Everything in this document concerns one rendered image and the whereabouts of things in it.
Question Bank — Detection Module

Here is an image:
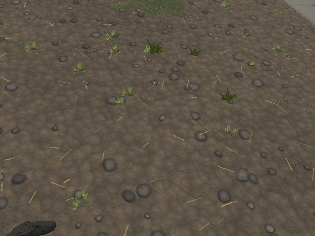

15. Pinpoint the left robot hand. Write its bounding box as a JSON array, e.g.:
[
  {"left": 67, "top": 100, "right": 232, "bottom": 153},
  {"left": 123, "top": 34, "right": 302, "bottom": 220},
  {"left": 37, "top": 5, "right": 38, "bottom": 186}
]
[{"left": 6, "top": 220, "right": 56, "bottom": 236}]

